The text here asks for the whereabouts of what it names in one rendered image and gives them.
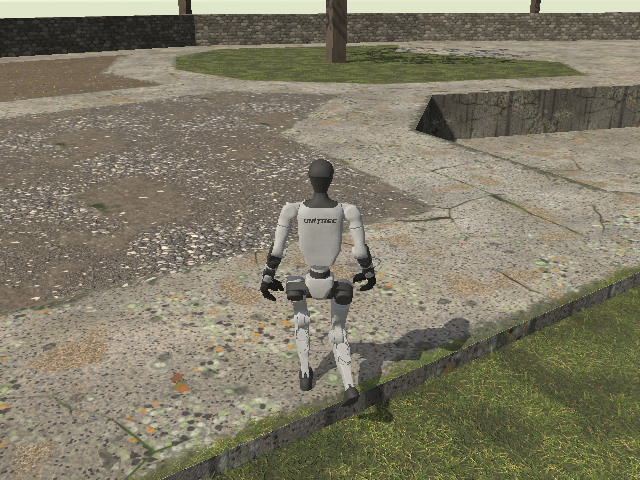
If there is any left robot hand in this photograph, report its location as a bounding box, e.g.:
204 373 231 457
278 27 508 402
260 279 284 301

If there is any right robot forearm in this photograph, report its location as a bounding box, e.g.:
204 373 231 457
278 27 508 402
357 244 375 278

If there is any left robot forearm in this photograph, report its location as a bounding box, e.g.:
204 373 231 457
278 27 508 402
262 242 282 283

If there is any right robot hand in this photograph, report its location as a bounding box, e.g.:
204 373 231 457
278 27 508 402
353 273 376 291

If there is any left robot upper arm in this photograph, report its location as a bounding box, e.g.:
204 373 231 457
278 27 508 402
271 202 300 258

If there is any right robot upper arm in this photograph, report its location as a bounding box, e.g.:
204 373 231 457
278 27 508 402
341 203 368 259

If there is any right robot thigh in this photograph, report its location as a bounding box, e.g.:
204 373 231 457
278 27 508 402
328 279 353 345

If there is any left robot foot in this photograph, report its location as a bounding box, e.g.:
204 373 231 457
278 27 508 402
299 367 313 391

